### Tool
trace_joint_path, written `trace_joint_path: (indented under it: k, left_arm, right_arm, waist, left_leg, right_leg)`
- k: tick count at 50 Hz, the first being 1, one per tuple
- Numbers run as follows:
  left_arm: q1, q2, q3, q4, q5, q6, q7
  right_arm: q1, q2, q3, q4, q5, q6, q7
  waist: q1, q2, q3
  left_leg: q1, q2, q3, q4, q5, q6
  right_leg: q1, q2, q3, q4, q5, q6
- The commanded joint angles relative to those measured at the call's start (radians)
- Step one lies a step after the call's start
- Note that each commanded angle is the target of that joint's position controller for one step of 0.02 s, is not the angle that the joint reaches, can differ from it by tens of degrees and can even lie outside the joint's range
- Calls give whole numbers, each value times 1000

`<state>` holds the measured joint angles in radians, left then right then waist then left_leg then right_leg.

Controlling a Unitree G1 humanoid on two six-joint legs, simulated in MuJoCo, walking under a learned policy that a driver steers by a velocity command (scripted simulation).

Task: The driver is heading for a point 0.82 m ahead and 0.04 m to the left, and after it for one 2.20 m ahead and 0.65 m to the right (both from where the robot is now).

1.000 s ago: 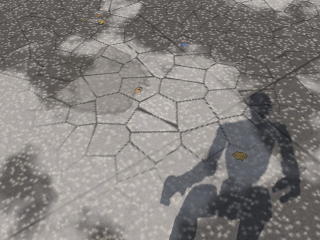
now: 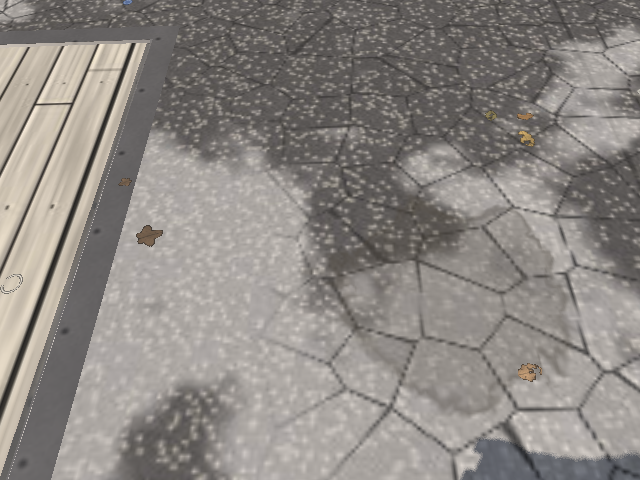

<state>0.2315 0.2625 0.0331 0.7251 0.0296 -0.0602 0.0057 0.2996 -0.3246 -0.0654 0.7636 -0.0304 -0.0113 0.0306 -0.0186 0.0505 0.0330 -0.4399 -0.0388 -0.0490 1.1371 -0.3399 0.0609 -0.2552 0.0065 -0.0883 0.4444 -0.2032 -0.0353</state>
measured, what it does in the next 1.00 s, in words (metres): walks ahead: left foot, then right foot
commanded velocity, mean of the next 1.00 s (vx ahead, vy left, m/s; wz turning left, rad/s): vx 0.50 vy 0.00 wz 0.21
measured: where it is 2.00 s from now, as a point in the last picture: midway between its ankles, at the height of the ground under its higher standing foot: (294, 274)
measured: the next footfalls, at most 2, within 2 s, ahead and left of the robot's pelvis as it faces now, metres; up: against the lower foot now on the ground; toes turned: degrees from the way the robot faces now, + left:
left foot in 0.34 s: +0.32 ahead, +0.14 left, +0.00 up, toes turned +13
right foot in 0.90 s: +0.67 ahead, +0.04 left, +0.00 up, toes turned +8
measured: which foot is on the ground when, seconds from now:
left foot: up 0.00-0.32, down 0.34-0.90, up 0.92-1.00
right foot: down 0.00-0.36, up 0.38-0.88, down 0.90-1.00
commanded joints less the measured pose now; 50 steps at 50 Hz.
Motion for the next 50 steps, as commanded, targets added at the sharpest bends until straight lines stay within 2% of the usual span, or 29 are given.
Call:
trace_joint_path:
  k: [1,5,8,12,13,15,16,17,18,19,20,21,22,23,25,27,30,33,38,40,42,43,44,45,46,47,48,49,50]
  left_arm:
    - [74,110,32,-13,-14,-35,-7]
    - [107,113,36,19,-14,-37,-9]
    - [119,119,38,37,-13,-34,-10]
    - [186,147,42,80,-13,-25,-3]
    - [200,155,43,93,-13,-19,-2]
    - [213,182,44,114,-11,-6,2]
    - [212,190,42,120,-11,1,3]
    - [206,178,35,115,-15,5,4]
    - [224,105,12,65,-30,1,-4]
    - [247,85,13,29,-33,4,-14]
    - [133,159,33,20,-17,9,-9]
    - [84,120,21,8,-29,-1,-13]
    - [97,103,16,23,-29,-5,-16]
    - [113,97,17,35,-13,6,-19]
    - [170,84,17,69,5,35,-29]
    - [142,71,19,66,8,44,-40]
    - [13,67,20,33,7,46,-42]
    - [-83,59,17,8,2,41,-42]
    - [-230,51,8,-38,-1,32,-43]
    - [-256,55,7,-53,-1,26,-43]
    - [-209,62,10,-39,-3,20,-39]
    - [-146,73,16,-18,-4,18,-32]
    - [-31,90,27,20,-3,13,-25]
    - [135,112,40,75,6,4,-17]
    - [285,208,67,106,26,1,-5]
    - [288,274,86,120,13,8,-13]
    - [186,219,76,109,-25,13,-24]
    - [100,170,65,91,-29,16,-25]
    - [64,126,54,89,-22,15,-27]
  right_arm:
    - [8,-39,-6,-67,-5,11,21]
    - [-129,-18,4,-116,-7,11,35]
    - [-229,9,20,-146,-2,4,49]
    - [-320,16,29,-176,-11,2,54]
    - [-320,11,28,-175,-15,0,50]
    - [-259,-4,20,-155,-24,-5,35]
    - [-155,-18,11,-120,-28,-14,27]
    - [6,-43,-4,-62,-37,-24,15]
    - [136,-136,-29,-41,-52,-27,-3]
    - [137,-213,-48,-43,-7,-17,-13]
    - [114,-189,-47,-43,14,-13,-23]
    - [64,-137,-33,-26,15,-20,-30]
    - [31,-85,-17,-11,13,-28,-30]
    - [3,-52,-5,-2,17,-38,-31]
    - [-20,-26,6,5,17,-54,-26]
    - [4,-44,1,29,26,-66,-23]
    - [51,-50,-1,62,27,-70,-22]
    - [95,-49,1,90,27,-72,-21]
    - [182,-52,6,147,17,-73,-30]
    - [196,-61,6,167,11,-71,-38]
    - [161,-77,4,173,6,-72,-45]
    - [147,-86,2,176,2,-73,-48]
    - [135,-94,0,181,-3,-69,-49]
    - [124,-92,2,179,0,-66,-51]
    - [147,-44,19,141,17,-73,-50]
    - [228,5,22,139,23,-76,-36]
    - [134,-49,12,124,-4,-77,-36]
    - [61,-54,12,100,1,-88,-28]
    - [21,-41,15,88,2,-93,-25]
  waist:
    - [12,-159,-23]
    - [30,-144,7]
    - [48,-142,27]
    - [71,-138,55]
    - [68,-138,54]
    - [33,-153,7]
    - [-16,-146,-55]
    - [-88,-108,-148]
    - [-123,36,-296]
    - [-79,197,-403]
    - [-104,33,-313]
    - [-72,16,-182]
    - [-25,-19,-101]
    - [13,-16,-62]
    - [48,3,-59]
    - [54,4,-37]
    - [25,-4,27]
    - [-1,-5,45]
    - [-46,-1,72]
    - [-45,3,79]
    - [-9,15,59]
    - [19,26,22]
    - [71,20,-42]
    - [143,-4,-131]
    - [176,-120,-250]
    - [109,-319,-320]
    - [83,-167,-221]
    - [62,-109,-96]
    - [44,-59,-39]
  left_leg:
    - [-178,70,-28,21,67,-12]
    - [-271,88,3,-91,188,-30]
    - [-223,90,56,-285,302,-24]
    - [-142,69,118,-470,251,16]
    - [-119,53,130,-499,210,32]
    - [-1,-8,158,-543,112,71]
    - [127,-43,159,-593,106,95]
    - [358,-46,132,-652,151,119]
    - [676,210,-190,-673,23,189]
    - [813,448,-669,-808,138,302]
    - [752,409,-543,-803,294,285]
    - [623,366,-385,-808,411,266]
    - [493,312,-288,-837,480,216]
    - [408,269,-224,-865,501,183]
    - [321,229,-162,-921,493,167]
    - [305,213,-134,-972,455,177]
    - [321,204,-111,-1027,398,175]
    - [371,197,-81,-1030,430,161]
    - [488,215,-52,-998,550,145]
    - [541,236,-53,-970,622,138]
    - [568,243,-8,-908,813,116]
    - [575,241,15,-830,972,100]
    - [573,225,45,-679,1077,84]
    - [483,192,88,-468,1007,62]
    - [220,125,140,-145,664,30]
    - [-96,-74,103,157,-155,-2]
    - [-192,0,-27,212,-110,14]
    - [-211,49,-17,172,-11,14]
    - [-186,83,-10,107,40,9]
  right_leg:
    - [146,-274,217,-249,236,-111]
    - [178,-262,79,-277,325,-115]
    - [176,-235,-18,-277,335,-94]
    - [232,-268,-58,-263,409,-84]
    - [262,-276,-66,-236,483,-82]
    - [309,-286,-94,-96,794,-76]
    - [305,-279,-114,49,876,-68]
    - [205,-249,-142,256,782,-50]
    - [-76,-194,-149,578,370,-17]
    - [-344,-10,-69,896,-332,22]
    - [-434,-51,75,935,-263,13]
    - [-446,-86,93,890,-197,4]
    - [-393,-117,97,788,-163,0]
    - [-338,-133,102,720,-150,5]
    - [-250,-125,91,673,-120,17]
    - [-279,-125,78,628,-66,28]
    - [-386,-142,73,519,53,47]
    - [-422,-134,65,393,147,51]
    - [-424,-91,31,223,197,18]
    - [-407,-72,25,174,157,-8]
    - [-313,-32,0,129,84,-47]
    - [-219,4,-16,119,44,-69]
    - [-89,43,-28,90,25,-92]
    - [129,37,-5,42,65,-124]
    - [412,-185,291,33,0,-203]
    - [585,-389,786,-100,48,-342]
    - [499,-341,770,-145,-25,-312]
    - [350,-316,621,-166,0,-292]
    - [249,-270,536,-195,88,-266]
Keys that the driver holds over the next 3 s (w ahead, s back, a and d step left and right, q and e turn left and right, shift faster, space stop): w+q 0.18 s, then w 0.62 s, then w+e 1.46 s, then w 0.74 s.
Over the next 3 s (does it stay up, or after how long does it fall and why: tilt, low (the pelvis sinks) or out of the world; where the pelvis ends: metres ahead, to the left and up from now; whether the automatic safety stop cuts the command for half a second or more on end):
stays up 1.50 -0.24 -0.01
